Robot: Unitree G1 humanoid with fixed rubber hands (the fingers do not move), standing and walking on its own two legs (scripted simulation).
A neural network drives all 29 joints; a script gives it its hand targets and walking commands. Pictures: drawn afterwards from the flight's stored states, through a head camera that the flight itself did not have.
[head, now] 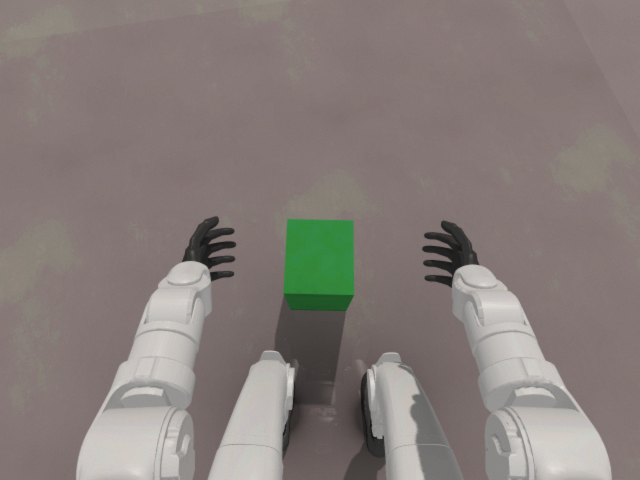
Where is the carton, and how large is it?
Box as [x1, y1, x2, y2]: [283, 219, 353, 310]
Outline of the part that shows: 287,219 283,293 290,308 345,310 353,295 353,220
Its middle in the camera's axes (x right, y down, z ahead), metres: +0.00 +0.09 +1.00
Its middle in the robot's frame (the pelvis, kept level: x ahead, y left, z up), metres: +0.47 +0.02 -0.55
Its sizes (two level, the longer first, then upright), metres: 0.178 0.157 0.253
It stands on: the floor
